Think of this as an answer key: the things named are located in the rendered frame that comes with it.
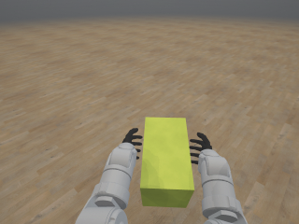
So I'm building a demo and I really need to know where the carton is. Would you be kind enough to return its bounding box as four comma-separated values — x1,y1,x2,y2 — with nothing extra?
140,117,194,208

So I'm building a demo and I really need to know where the left robot hand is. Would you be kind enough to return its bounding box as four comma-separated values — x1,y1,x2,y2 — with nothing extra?
122,128,143,160

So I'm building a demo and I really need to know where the robot left forearm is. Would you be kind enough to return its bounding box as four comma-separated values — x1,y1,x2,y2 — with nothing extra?
75,142,137,224

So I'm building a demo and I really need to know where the left robot upper arm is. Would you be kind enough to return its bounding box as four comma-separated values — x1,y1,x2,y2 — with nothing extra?
76,206,128,224

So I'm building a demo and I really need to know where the right robot hand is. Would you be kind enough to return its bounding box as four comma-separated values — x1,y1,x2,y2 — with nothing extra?
189,133,212,164

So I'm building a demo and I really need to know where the robot right forearm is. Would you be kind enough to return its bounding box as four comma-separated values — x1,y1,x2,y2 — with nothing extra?
197,148,248,224

